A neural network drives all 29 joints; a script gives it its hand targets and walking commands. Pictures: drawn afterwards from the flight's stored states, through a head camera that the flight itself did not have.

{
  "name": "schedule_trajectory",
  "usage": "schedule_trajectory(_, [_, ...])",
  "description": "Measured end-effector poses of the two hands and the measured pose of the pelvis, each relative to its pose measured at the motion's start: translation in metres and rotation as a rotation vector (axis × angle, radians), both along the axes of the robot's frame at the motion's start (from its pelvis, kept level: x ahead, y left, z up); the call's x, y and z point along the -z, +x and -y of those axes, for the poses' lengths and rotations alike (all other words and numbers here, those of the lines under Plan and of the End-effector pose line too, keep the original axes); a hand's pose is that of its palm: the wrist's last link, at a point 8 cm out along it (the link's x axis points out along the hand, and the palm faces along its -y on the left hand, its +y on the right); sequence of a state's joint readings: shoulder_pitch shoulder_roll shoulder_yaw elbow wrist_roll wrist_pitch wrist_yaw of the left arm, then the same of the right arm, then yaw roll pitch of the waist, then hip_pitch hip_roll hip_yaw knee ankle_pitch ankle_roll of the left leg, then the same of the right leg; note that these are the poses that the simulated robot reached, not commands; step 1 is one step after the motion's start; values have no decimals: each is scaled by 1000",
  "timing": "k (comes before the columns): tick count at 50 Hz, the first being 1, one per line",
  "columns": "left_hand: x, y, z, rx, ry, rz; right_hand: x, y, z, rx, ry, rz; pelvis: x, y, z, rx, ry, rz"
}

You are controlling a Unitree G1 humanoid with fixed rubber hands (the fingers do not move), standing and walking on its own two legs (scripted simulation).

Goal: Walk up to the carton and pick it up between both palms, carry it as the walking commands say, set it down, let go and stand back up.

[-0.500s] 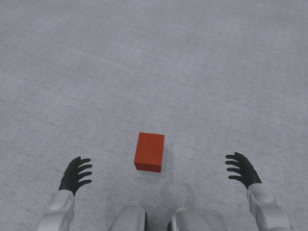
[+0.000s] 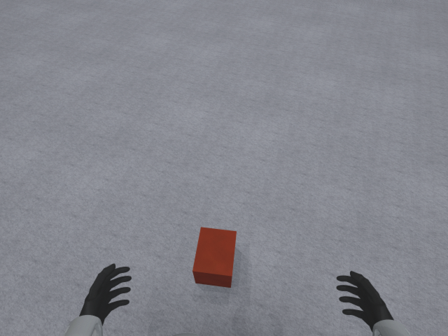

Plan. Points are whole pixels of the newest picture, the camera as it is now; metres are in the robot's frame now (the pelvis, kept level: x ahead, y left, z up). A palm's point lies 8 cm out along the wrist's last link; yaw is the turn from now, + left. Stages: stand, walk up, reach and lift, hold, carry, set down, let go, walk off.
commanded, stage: let go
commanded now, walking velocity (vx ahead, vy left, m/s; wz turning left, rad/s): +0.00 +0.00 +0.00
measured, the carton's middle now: (215, 257) +0.49 +0.05 -0.68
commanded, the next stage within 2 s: stand in 0.12 s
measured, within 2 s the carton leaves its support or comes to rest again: neither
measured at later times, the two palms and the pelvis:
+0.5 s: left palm (79, 301) +0.19 +0.27 -0.04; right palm (387, 303) +0.19 -0.26 -0.04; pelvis +0.02 -0.01 +0.00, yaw +0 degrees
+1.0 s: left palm (75, 312) +0.17 +0.27 -0.05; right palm (390, 311) +0.17 -0.26 -0.04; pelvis +0.02 +0.00 +0.00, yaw +0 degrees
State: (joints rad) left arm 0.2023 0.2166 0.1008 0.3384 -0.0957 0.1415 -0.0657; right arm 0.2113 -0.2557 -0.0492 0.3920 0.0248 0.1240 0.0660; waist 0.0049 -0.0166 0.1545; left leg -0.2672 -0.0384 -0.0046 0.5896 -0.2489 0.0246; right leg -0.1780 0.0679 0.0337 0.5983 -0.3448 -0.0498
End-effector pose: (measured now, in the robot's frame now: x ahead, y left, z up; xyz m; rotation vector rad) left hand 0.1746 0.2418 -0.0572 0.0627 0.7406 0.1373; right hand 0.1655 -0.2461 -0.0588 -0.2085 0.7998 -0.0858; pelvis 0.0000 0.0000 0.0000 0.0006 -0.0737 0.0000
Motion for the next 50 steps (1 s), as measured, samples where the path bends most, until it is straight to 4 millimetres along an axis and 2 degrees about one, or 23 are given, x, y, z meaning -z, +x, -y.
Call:
schedule_trajectory(6, [5, -6, 0, -4, -5, -51, -3, -1, 0, -2, -5, 18, 0, -2, 0, 0, 0, 9])
schedule_trajectory(10, [5, -5, -7, -22, 30, -23, -3, -2, 7, 5, -48, 32, 0, 3, 1, 0, 1, 3])
schedule_trajectory(23, [-18, 15, -23, -26, 121, 133, -19, 21, 14, 5, -66, 167, 0, 19, 6, 0, 8, -20])
schedule_trajectory(50, [-8, 0, -31, -50, 126, 105, -18, 8, 17, 27, -81, 177, 0, 16, 5, 0, 7, -15])
